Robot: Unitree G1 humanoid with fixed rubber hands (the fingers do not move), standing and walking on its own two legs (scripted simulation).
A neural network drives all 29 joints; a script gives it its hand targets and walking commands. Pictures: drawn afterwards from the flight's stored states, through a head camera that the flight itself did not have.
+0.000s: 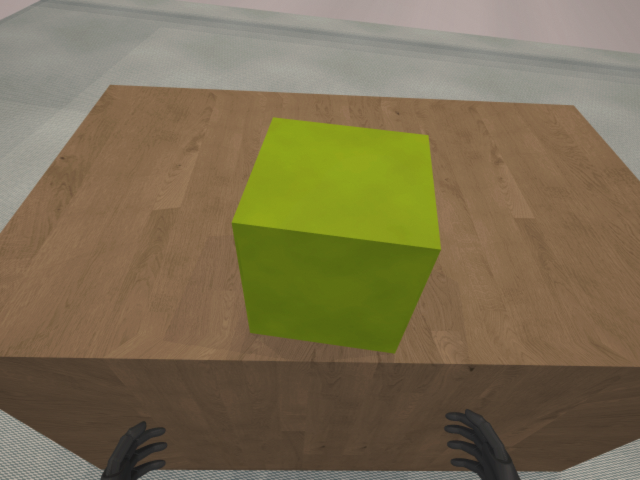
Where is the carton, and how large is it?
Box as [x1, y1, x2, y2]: [232, 117, 440, 353]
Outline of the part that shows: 273,117 232,220 232,227 250,332 394,353 440,250 428,136 422,134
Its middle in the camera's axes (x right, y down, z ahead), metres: +0.03 -0.01 +0.56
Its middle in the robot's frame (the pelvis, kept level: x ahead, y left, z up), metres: +0.45 +0.00 +0.06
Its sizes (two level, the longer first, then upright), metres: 0.221 0.214 0.240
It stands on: a pedestal, 0.72 m high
